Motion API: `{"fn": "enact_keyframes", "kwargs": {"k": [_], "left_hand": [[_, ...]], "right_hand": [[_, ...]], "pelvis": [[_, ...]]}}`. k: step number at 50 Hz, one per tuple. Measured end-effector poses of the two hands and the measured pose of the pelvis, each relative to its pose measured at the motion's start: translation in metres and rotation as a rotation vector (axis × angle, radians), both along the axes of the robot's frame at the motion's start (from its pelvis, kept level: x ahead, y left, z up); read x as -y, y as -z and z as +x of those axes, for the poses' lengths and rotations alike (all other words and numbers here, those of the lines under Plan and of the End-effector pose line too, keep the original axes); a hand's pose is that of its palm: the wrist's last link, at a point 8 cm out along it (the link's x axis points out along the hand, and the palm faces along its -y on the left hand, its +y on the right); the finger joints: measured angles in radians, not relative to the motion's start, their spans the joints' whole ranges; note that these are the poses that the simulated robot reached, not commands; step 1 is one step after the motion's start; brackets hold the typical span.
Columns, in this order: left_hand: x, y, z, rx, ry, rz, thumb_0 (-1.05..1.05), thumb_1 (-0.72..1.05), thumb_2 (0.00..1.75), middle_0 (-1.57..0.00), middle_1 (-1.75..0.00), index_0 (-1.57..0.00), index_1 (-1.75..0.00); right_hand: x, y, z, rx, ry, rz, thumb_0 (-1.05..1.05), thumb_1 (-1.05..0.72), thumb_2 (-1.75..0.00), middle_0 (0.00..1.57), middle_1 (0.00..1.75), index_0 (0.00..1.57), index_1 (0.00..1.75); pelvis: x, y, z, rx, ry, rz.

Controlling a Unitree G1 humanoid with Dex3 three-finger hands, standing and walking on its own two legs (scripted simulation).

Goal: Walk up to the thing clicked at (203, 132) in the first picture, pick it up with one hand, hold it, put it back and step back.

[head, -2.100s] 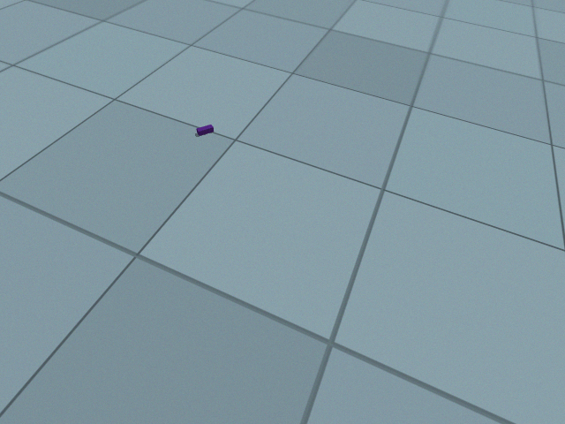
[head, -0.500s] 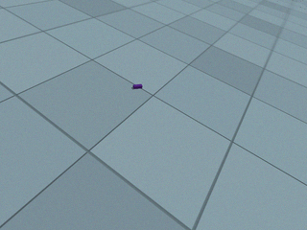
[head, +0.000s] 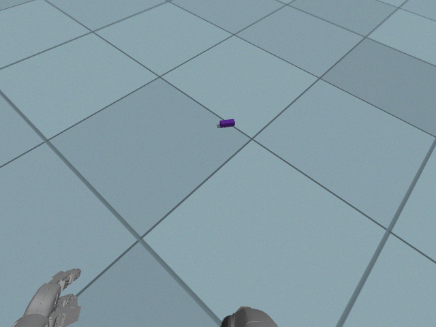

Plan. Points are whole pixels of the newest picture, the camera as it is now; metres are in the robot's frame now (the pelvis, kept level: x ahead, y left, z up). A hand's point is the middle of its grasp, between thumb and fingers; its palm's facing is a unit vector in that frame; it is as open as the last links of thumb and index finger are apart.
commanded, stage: walk up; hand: left
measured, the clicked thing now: (227, 123) +1.27 -0.13 -0.74
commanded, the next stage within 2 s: none
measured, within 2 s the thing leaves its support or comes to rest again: neither
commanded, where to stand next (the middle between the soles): +0.95 -0.40 m, yaw +7 degrees
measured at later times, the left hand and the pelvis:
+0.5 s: hand (110, 259) +0.27 +0.22 -0.16, palm faces -0.03 -0.96 -0.27, open 7.3 cm; pelvis +0.25 -0.05 +0.00, yaw +1 degrees
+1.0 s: hand (176, 165) +0.50 +0.08 -0.11, palm faces +0.05 -0.92 -0.38, open 7.3 cm; pelvis +0.45 -0.19 +0.01, yaw +2 degrees
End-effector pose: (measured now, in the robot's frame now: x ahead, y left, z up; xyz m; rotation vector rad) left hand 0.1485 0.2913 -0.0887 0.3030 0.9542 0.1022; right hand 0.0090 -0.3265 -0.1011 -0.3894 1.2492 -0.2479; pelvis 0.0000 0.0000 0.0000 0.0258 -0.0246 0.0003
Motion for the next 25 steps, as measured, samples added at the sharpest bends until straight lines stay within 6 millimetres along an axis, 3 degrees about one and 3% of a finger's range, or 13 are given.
{"fn": "enact_keyframes", "kwargs": {"k": [4,7,12,16,20,25], "left_hand": [[0.013,-0.013,0.009,-0.012,-0.06,0.003,0.0,0.91,0.9,-0.2,-0.3,-0.21,-0.3],[0.013,-0.012,0.01,-0.059,-0.091,0.017,0.0,0.91,0.9,-0.2,-0.3,-0.21,-0.3],[0.009,0.0,0.016,-0.15,-0.133,0.026,0.0,0.91,0.9,-0.2,-0.3,-0.21,-0.3],[0.005,0.022,0.03,-0.21,-0.176,0.012,0.0,0.91,0.9,-0.2,-0.3,-0.21,-0.3],[0.011,0.043,0.056,-0.286,-0.195,0.002,0.0,0.91,0.9,-0.2,-0.3,-0.21,-0.3],[0.029,0.036,0.113,-0.311,-0.114,-0.018,0.01,0.91,0.9,-0.2,-0.3,-0.21,-0.3]], "right_hand": [[0.012,-0.018,0.087,0.11,-0.067,0.019,0.01,-0.91,-0.9,0.21,0.3,0.2,0.3],[0.02,-0.027,0.143,0.177,-0.109,0.017,0.0,-0.91,-0.9,0.21,0.3,0.2,0.3],[0.026,-0.031,0.218,0.184,-0.154,0.01,0.0,-0.91,-0.9,0.21,0.3,0.2,0.3],[0.022,-0.026,0.273,0.164,-0.192,-0.01,0.0,-0.91,-0.9,0.21,0.3,0.2,0.3],[0.02,-0.022,0.319,0.195,-0.21,-0.038,0.0,-0.91,-0.9,0.21,0.3,0.2,0.3],[0.031,-0.038,0.339,0.244,-0.116,-0.045,0.0,-0.9,-0.9,0.21,0.3,0.2,0.3]], "pelvis": [[0.015,-0.015,0.044,0.014,-0.006,0.004],[0.023,-0.017,0.074,0.019,-0.007,-0.014],[0.033,-0.013,0.124,0.012,-0.03,-0.052],[0.036,0.0,0.17,0.007,-0.044,-0.066],[0.036,0.01,0.211,0.003,-0.038,-0.022],[0.045,-0.003,0.253,0.02,-0.021,-0.026]]}}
